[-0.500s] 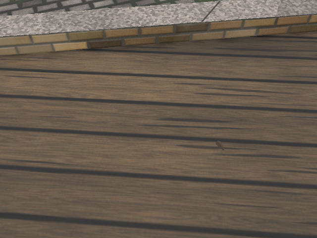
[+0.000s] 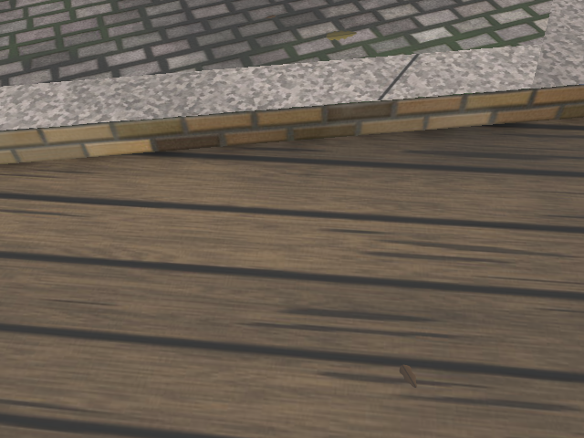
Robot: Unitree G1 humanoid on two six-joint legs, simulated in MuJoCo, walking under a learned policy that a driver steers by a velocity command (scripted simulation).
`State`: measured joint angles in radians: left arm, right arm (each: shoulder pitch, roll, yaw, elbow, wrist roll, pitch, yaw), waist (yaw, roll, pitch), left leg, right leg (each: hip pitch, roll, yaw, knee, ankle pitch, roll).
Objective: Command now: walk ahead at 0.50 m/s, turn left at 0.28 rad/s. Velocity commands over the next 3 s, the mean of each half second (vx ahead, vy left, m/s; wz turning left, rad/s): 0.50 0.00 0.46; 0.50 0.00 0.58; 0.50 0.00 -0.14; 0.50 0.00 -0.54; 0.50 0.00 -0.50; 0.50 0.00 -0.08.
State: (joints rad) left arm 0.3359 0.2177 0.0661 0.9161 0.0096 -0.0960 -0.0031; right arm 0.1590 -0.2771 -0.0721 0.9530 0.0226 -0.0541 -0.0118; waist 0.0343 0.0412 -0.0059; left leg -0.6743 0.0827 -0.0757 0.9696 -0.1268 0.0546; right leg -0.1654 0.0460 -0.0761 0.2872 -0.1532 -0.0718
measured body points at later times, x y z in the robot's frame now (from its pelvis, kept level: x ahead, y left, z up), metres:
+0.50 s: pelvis +0.29 +0.08 -0.01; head +0.32 +0.09 +0.44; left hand +0.34 +0.37 -0.12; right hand +0.44 -0.15 -0.14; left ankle +0.30 +0.15 -0.75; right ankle +0.32 -0.08 -0.66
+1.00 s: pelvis +0.57 +0.12 +0.00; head +0.60 +0.13 +0.44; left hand +0.50 +0.40 -0.12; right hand +0.83 -0.05 -0.12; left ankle +0.52 +0.26 -0.67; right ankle +0.64 +0.04 -0.75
